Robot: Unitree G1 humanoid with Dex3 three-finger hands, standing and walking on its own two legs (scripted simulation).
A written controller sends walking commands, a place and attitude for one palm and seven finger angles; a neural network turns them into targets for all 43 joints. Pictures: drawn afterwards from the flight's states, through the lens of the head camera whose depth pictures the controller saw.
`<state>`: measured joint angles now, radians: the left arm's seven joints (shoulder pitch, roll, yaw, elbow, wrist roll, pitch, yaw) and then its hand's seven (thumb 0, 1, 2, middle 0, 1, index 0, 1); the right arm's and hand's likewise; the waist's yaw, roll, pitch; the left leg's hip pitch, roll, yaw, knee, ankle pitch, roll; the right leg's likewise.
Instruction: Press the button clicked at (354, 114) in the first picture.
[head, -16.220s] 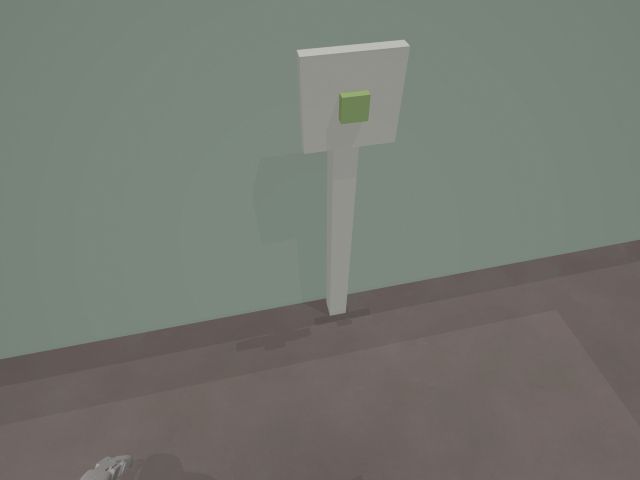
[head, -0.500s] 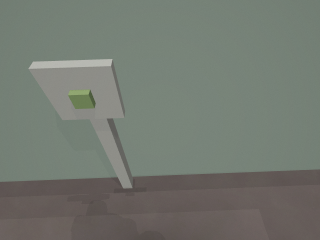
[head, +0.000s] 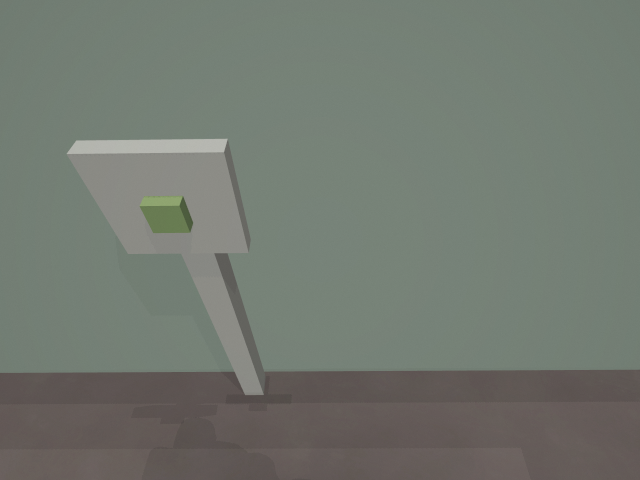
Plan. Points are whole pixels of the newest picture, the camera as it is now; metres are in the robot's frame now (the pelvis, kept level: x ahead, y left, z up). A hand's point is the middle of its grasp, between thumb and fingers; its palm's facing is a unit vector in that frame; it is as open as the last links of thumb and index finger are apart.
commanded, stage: look again from close up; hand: left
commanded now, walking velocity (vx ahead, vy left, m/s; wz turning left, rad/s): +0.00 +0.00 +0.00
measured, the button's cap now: (168, 213) +0.45 +0.25 +0.08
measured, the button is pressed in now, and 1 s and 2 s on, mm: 0 0 0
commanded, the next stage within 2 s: raise the hand and make a fist in 0.42 s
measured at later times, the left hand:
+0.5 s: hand out of the picture +0.00 +0.16 -0.18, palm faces +0.03 -0.98 -0.18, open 7.4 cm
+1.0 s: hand out of the picture +0.11 +0.18 -0.06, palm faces +0.13 -0.99 +0.00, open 5.0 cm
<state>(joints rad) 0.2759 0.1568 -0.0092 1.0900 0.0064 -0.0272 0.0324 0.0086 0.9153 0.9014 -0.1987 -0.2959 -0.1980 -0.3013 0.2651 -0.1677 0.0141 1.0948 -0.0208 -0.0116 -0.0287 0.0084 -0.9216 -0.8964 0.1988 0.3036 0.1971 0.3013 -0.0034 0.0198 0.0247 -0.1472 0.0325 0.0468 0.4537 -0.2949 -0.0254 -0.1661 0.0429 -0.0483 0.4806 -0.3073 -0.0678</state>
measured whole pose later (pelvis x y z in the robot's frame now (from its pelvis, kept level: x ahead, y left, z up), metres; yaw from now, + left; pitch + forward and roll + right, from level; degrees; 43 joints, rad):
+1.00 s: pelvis -0.06 +0.01 -0.07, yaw +2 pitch +9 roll +1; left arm 0.52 0.14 0.02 0.06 -0.15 -0.43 -0.12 0.02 0.90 0.90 -0.63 -0.76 -0.63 -0.77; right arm 0.12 -0.26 -0.06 0.44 0.00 -0.18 -0.01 0.01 -0.91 -0.90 0.20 0.30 0.20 0.30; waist 0.04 -0.04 -0.10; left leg -0.72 0.01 0.02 1.03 -0.47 0.00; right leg -0.72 0.00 -0.08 1.04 -0.48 -0.06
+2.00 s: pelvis -0.02 +0.04 -0.03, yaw +3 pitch +6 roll -2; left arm 0.36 0.26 0.19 -0.11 -0.28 -0.17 -0.26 0.02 0.90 0.90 -1.30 -1.50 -1.30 -1.50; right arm 0.23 -0.23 0.06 0.54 0.04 -0.22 -0.06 0.01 -0.90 -0.90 0.20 0.30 0.20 0.30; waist 0.03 0.05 -0.08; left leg -0.49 0.00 0.00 0.82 -0.43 0.03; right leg -0.46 0.00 -0.09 0.77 -0.41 -0.02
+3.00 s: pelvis -0.03 +0.02 -0.02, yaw +2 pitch +4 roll +0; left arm 0.05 0.26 0.22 0.17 -0.27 -0.17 -0.26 0.02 0.90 0.90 -1.30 -1.50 -1.30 -1.50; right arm 0.24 -0.26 0.05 0.62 0.04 -0.25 -0.08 0.01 -0.90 -0.90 0.20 0.30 0.20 0.30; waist 0.00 0.04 -0.04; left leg -0.43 0.01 0.01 0.72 -0.36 0.01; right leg -0.42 0.01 -0.08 0.70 -0.36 -0.04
